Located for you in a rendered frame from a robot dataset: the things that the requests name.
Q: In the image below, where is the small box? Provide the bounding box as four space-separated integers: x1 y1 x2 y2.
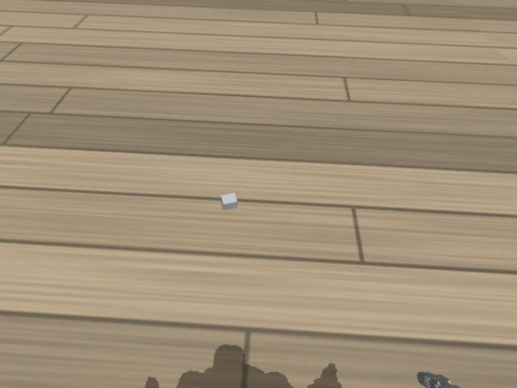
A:
221 193 237 210

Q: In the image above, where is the right robot hand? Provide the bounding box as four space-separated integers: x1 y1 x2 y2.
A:
417 372 460 388

